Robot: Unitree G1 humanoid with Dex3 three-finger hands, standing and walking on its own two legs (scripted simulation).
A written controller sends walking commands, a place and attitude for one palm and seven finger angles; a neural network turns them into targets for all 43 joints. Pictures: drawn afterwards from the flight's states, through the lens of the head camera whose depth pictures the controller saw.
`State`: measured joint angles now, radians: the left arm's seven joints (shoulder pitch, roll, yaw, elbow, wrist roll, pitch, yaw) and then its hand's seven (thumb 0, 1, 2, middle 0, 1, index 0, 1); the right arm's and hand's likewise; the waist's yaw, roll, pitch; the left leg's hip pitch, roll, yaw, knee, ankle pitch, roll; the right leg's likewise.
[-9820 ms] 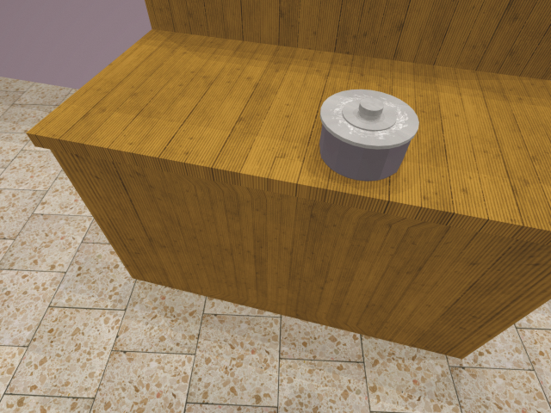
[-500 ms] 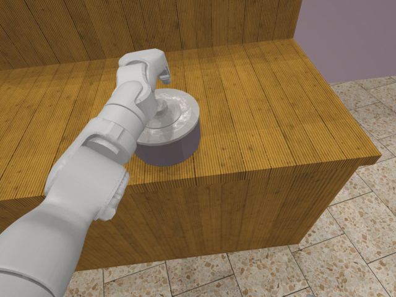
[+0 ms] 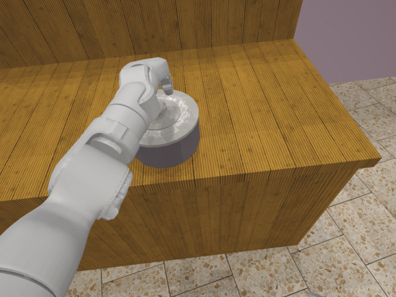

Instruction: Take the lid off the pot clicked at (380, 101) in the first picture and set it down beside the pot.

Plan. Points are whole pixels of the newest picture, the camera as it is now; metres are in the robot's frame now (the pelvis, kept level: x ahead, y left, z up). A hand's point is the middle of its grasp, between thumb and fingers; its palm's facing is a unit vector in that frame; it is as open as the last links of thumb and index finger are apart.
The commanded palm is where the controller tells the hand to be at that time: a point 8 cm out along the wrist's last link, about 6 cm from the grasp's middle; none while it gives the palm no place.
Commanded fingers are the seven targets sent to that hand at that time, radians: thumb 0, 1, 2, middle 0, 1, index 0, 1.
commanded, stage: lower the open fingers around the knob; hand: left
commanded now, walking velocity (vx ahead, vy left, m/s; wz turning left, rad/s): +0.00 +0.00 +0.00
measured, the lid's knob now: (156, 108) +0.52 +0.07 +0.10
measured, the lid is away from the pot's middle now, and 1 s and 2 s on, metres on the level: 0.00 0.00 0.01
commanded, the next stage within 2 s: close the fingers and squeeze the knob in 0.64 s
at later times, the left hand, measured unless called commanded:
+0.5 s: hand (153, 110) +0.48 +0.07 +0.13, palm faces -0.37 -0.07 -0.93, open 10.2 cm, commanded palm +0.48 +0.08 +0.18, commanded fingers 0.00 -0.36 1.56 -0.84 -0.08 -0.84 -0.08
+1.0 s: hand (149, 111) +0.48 +0.08 +0.13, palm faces -0.38 -0.09 -0.92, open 10.1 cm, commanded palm +0.48 +0.09 +0.18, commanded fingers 0.00 -0.00 1.01 -0.53 -0.87 -0.53 -0.87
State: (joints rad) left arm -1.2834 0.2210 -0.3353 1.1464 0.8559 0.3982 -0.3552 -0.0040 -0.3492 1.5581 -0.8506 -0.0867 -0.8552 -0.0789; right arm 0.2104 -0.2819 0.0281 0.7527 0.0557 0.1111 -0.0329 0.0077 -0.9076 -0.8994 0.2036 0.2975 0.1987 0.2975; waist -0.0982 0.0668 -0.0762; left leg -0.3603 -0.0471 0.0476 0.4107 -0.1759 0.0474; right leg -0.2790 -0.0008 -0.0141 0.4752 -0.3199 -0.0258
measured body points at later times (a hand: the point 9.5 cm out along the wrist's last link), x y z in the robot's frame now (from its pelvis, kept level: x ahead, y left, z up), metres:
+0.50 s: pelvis +0.00 +0.00 +0.00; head +0.03 -0.03 +0.45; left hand +0.49 +0.07 +0.18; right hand +0.07 -0.26 -0.14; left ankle +0.01 +0.10 -0.74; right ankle -0.06 -0.10 -0.74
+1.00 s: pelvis +0.00 +0.00 +0.00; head +0.03 -0.03 +0.45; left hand +0.49 +0.08 +0.18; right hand +0.04 -0.27 -0.14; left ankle +0.01 +0.10 -0.74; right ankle -0.06 -0.10 -0.74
